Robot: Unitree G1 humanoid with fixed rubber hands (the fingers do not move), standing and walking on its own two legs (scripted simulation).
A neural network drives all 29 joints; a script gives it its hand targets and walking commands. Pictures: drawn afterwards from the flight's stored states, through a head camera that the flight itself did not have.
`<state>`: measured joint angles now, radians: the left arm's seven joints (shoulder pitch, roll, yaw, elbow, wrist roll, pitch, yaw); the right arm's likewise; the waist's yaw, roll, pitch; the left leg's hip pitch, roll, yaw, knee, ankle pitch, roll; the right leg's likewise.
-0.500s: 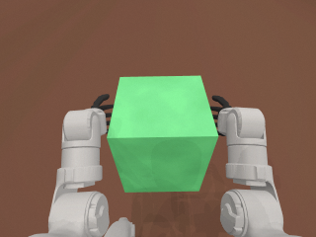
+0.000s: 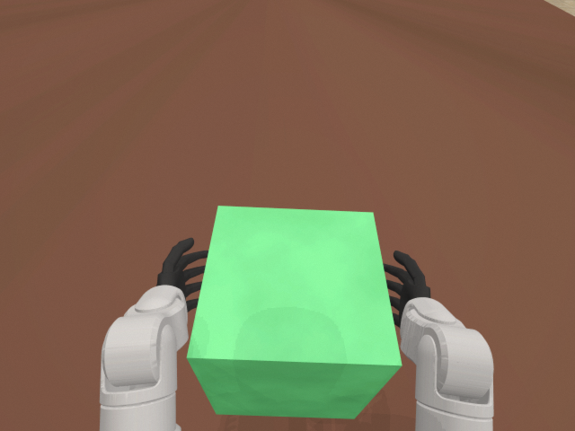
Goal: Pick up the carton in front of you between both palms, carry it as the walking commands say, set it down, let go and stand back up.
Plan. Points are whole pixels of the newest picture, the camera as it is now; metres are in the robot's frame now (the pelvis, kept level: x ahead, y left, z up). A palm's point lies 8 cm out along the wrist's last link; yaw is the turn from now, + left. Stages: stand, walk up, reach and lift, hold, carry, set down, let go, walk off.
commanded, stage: carry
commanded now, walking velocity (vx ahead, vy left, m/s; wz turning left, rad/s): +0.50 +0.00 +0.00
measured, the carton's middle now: (290, 318) +0.29 +0.00 +0.01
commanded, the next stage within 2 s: none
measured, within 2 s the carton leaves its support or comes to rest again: neither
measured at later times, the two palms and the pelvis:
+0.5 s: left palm (220, 160) +0.57 +0.13 +0.07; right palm (376, 167) +0.59 -0.16 +0.06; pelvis +0.32 -0.04 +0.00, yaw +3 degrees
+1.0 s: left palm (236, 66) +0.93 +0.14 +0.09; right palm (353, 77) +0.92 -0.16 +0.09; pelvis +0.66 -0.01 -0.01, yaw +0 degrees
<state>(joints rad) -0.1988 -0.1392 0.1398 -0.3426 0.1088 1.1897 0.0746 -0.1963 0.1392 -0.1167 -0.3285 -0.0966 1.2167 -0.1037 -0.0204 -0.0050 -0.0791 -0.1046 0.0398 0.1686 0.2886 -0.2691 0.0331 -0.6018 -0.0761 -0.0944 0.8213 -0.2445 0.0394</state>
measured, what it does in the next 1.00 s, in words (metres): walks ahead: right foot, then left foot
